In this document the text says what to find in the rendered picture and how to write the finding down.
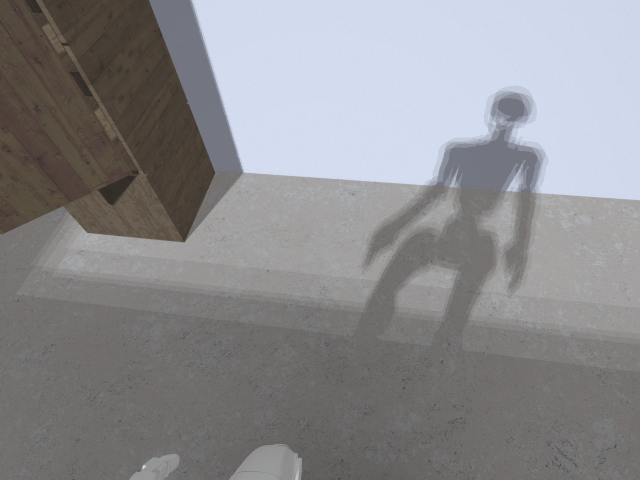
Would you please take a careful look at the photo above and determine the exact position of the robot left hand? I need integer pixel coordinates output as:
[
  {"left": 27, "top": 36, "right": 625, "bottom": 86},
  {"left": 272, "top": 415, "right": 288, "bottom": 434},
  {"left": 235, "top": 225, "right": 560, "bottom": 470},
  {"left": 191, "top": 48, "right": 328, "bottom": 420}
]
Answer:
[{"left": 129, "top": 454, "right": 180, "bottom": 480}]

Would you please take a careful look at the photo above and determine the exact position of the cupboard door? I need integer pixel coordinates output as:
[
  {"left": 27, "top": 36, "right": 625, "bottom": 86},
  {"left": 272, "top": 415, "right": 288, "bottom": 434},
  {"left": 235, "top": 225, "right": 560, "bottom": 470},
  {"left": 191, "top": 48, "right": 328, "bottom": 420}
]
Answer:
[{"left": 0, "top": 0, "right": 133, "bottom": 235}]

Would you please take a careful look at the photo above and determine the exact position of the left robot thigh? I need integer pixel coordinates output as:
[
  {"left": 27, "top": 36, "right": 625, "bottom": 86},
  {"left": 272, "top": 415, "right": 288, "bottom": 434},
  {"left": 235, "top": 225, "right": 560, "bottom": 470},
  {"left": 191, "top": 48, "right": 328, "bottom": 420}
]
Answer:
[{"left": 229, "top": 445, "right": 302, "bottom": 480}]

